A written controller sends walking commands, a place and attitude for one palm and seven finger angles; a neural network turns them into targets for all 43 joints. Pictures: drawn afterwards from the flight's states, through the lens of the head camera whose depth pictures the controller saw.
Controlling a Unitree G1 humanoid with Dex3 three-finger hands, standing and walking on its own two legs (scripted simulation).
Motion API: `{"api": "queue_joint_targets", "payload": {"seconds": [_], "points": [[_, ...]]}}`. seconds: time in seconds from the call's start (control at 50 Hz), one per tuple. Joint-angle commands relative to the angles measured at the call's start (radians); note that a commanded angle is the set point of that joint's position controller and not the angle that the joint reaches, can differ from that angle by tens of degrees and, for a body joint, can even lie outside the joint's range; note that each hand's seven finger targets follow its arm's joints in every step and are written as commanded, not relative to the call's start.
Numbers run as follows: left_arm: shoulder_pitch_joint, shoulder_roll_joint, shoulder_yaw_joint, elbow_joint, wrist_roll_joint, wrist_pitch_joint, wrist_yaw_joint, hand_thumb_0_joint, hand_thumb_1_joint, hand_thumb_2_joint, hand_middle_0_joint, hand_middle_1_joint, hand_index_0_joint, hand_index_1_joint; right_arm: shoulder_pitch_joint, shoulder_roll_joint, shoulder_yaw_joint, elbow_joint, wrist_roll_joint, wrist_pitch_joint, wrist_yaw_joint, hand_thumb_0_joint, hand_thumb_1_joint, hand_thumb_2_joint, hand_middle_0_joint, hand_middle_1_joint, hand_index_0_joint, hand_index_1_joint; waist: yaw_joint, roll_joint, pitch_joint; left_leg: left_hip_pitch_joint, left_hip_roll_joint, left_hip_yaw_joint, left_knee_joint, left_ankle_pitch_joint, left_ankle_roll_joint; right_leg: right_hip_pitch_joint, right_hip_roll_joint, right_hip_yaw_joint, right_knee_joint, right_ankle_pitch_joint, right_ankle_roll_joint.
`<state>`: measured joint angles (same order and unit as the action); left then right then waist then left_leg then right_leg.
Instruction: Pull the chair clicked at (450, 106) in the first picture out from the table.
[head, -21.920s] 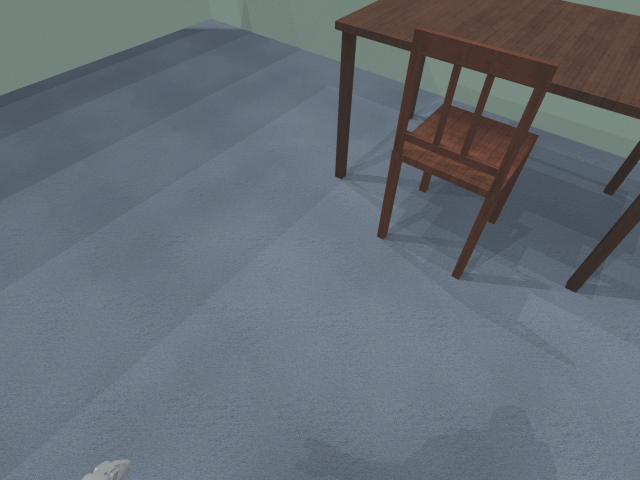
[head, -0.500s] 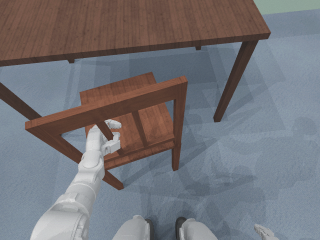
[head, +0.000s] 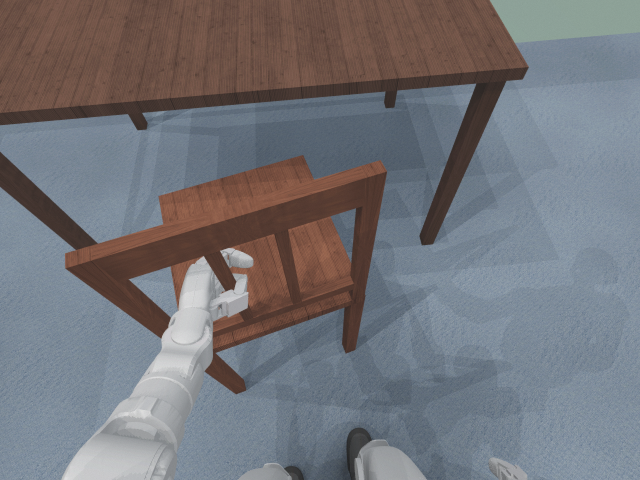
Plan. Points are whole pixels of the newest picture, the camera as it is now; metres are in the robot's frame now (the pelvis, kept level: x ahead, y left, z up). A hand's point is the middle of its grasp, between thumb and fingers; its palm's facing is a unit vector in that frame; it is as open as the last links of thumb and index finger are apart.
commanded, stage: step backward, pulling the chair out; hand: left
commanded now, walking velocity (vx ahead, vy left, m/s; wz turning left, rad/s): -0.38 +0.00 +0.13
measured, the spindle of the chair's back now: (231, 287) +0.39 +0.14 -0.10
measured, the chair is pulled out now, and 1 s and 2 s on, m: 0.17 0.17 0.17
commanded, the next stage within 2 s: none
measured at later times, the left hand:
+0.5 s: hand (241, 295) +0.36 +0.12 -0.06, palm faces -0.01 -0.98 -0.20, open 5.1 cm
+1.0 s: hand (241, 295) +0.36 +0.12 -0.06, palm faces +0.01 -0.98 -0.20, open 5.2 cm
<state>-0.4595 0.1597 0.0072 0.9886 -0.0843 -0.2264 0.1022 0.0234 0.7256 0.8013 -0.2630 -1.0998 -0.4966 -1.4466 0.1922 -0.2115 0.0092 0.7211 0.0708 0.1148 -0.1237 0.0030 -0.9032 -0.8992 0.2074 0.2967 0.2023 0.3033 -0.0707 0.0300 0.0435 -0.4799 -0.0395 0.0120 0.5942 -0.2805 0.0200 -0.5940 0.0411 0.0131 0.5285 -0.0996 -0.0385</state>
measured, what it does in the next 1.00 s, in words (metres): stands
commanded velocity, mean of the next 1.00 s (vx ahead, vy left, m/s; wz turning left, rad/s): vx -0.38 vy -0.01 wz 0.11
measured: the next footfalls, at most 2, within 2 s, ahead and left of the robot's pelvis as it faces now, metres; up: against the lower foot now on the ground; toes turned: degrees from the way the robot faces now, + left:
none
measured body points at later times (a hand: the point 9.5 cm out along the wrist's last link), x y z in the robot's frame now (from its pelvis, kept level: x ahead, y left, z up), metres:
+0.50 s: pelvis -0.01 -0.01 +0.00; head +0.09 -0.02 +0.44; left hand +0.36 +0.17 -0.05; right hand +0.07 -0.29 -0.13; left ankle +0.00 +0.11 -0.73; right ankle +0.09 -0.09 -0.72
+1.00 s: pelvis +0.00 -0.01 +0.00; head +0.09 -0.03 +0.44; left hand +0.36 +0.17 -0.05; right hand +0.09 -0.28 -0.14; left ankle +0.00 +0.11 -0.72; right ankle +0.09 -0.09 -0.73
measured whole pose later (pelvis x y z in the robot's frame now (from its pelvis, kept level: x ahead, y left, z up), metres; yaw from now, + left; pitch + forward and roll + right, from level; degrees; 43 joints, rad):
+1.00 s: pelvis +0.00 -0.01 +0.00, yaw +2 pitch +11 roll +1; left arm -0.49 0.17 0.01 1.05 -0.06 -0.25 0.11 0.02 0.70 0.83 -0.28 -1.12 -0.50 -1.45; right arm 0.18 -0.25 0.00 0.73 0.08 0.10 -0.13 0.00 -0.90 -0.90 0.21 0.30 0.20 0.30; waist -0.08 0.02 0.00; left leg -0.52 -0.03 -0.02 0.60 -0.27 0.00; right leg -0.63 0.04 -0.02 0.53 -0.09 -0.05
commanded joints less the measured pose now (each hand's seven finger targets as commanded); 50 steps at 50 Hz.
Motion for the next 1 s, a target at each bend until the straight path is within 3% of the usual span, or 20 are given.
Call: {"api": "queue_joint_targets", "payload": {"seconds": [0.0, 0.06, 0.14, 0.16, 0.28, 0.4, 0.56, 0.72, 0.86, 0.94, 0.98], "points": [[-0.345, 0.186, 0.01, -0.149, 0.047, -0.057, 0.018, 0.0, 0.9, 0.9, -0.5, -1.45, -0.5, -1.45, 0.043, -0.173, -0.054, -0.067, -0.007, -0.045, -0.018, 0.0, -0.9, -0.9, 0.2, 0.3, 0.2, 0.3, 0.0, 0.002, -0.439, 0.069, 0.125, -0.1, -0.085, 0.125, 0.004, 0.281, -0.102, 0.084, -0.031, 0.017, 0.043], [-0.353, 0.215, 0.031, -0.13, 0.052, -0.064, 0.024, 0.0, 0.9, 0.9, -0.5, -1.45, -0.5, -1.45, 0.052, -0.177, -0.055, -0.062, -0.004, -0.053, -0.016, 0.0, -0.9, -0.9, 0.2, 0.3, 0.2, 0.3, -0.006, -0.021, -0.455, 0.043, 0.094, -0.083, -0.048, 0.073, -0.002, 0.291, -0.128, 0.114, -0.057, 0.007, 0.04], [-0.335, 0.2, 0.018, -0.124, 0.051, -0.068, 0.026, 0.0, 0.9, 0.9, -0.5, -1.45, -0.5, -1.45, 0.055, -0.167, -0.049, -0.07, 0.001, -0.056, -0.01, 0.0, -0.9, -0.9, 0.2, 0.3, 0.2, 0.3, -0.008, -0.077, -0.455, 0.039, 0.057, -0.06, -0.031, -0.002, -0.008, 0.309, -0.164, 0.133, -0.108, -0.038, 0.039], [-0.333, 0.218, 0.032, -0.121, 0.053, -0.067, 0.029, 0.0, 0.9, 0.9, -0.5, -1.45, -0.5, -1.45, 0.056, -0.177, -0.053, -0.071, 0.002, -0.057, -0.01, 0.0, -0.9, -0.9, 0.2, 0.3, 0.2, 0.3, -0.01, -0.066, -0.461, 0.042, 0.057, -0.06, -0.031, -0.001, -0.008, 0.312, -0.163, 0.135, -0.114, -0.038, 0.043], [-0.305, 0.192, 0.006, -0.145, 0.051, -0.06, 0.029, 0.0, 0.9, 0.9, -0.5, -1.45, -0.5, -1.45, 0.046, -0.181, -0.05, -0.087, 0.006, -0.047, -0.01, 0.0, -0.9, -0.9, 0.2, 0.3, 0.2, 0.3, -0.002, -0.013, -0.476, 0.038, 0.087, -0.087, -0.092, 0.086, 0.002, 0.355, -0.122, 0.09, -0.074, 0.01, 0.067], [-0.304, 0.186, 0.0, -0.161, 0.048, -0.057, 0.021, 0.0, 0.9, 0.9, -0.5, -1.45, -0.5, -1.45, 0.042, -0.185, -0.055, -0.095, 0.003, -0.041, -0.013, 0.0, -0.9, -0.9, 0.2, 0.3, 0.2, 0.3, 0.0, 0.037, -0.457, 0.054, 0.112, -0.109, -0.107, 0.146, 0.004, 0.314, -0.092, 0.066, -0.052, 0.009, 0.05], [-0.321, 0.202, 0.016, -0.143, 0.049, -0.059, 0.019, 0.0, 0.9, 0.9, -0.5, -1.45, -0.5, -1.45, 0.05, -0.185, -0.06, -0.083, -0.001, -0.045, -0.017, 0.0, -0.9, -0.9, 0.2, 0.3, 0.2, 0.3, -0.01, 0.0, -0.449, 0.071, 0.106, -0.099, -0.077, 0.153, 0.002, 0.277, -0.087, 0.069, -0.063, 0.022, 0.05], [-0.346, 0.196, 0.011, -0.132, 0.052, -0.066, 0.023, 0.0, 0.9, 0.9, -0.5, -1.45, -0.5, -1.45, 0.054, -0.17, -0.051, -0.073, 0.001, -0.049, -0.016, 0.0, -0.9, -0.9, 0.2, 0.3, 0.2, 0.3, -0.014, -0.045, -0.467, 0.064, 0.074, -0.072, -0.04, 0.11, -0.003, 0.284, -0.121, 0.088, -0.078, 0.04, 0.057], [-0.35, 0.209, 0.023, -0.119, 0.057, -0.069, 0.025, 0.0, 0.9, 0.9, -0.5, -1.45, -0.5, -1.45, 0.052, -0.174, -0.053, -0.066, 0.001, -0.049, -0.018, 0.0, -0.9, -0.9, 0.2, 0.3, 0.2, 0.3, -0.014, -0.028, -0.494, 0.06, 0.078, -0.078, -0.043, 0.147, -0.002, 0.302, -0.115, 0.082, -0.058, 0.085, 0.068], [-0.35, 0.195, 0.008, -0.122, 0.052, -0.064, 0.024, 0.0, 0.9, 0.9, -0.5, -1.45, -0.5, -1.45, 0.046, -0.168, -0.048, -0.074, 0.007, -0.043, -0.015, 0.0, -0.9, -0.9, 0.2, 0.3, 0.2, 0.3, -0.012, -0.053, -0.472, 0.038, 0.06, -0.065, -0.038, 0.068, -0.006, 0.308, -0.136, 0.099, -0.093, 0.019, 0.067], [-0.337, 0.211, 0.018, -0.12, 0.052, -0.06, 0.027, 0.0, 0.9, 0.9, -0.5, -1.45, -0.5, -1.45, 0.045, -0.177, -0.049, -0.077, 0.007, -0.041, -0.016, 0.0, -0.9, -0.9, 0.2, 0.3, 0.2, 0.3, -0.008, -0.029, -0.464, 0.042, 0.061, -0.068, -0.05, 0.065, -0.005, 0.306, -0.135, 0.094, -0.099, 0.007, 0.066]]}}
